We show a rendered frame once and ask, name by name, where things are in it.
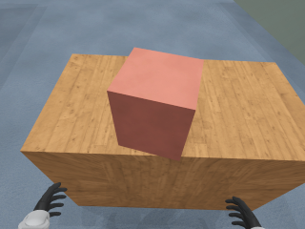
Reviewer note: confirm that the robot left forearm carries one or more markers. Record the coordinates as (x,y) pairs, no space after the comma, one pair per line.
(38,219)

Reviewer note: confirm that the robot right hand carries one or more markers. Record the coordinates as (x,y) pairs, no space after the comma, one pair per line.
(249,219)

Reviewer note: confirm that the robot left hand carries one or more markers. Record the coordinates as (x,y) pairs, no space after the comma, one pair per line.
(44,202)

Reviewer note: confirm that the pedestal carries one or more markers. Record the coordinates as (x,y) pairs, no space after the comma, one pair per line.
(247,140)

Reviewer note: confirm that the carton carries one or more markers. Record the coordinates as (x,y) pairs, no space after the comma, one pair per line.
(153,100)

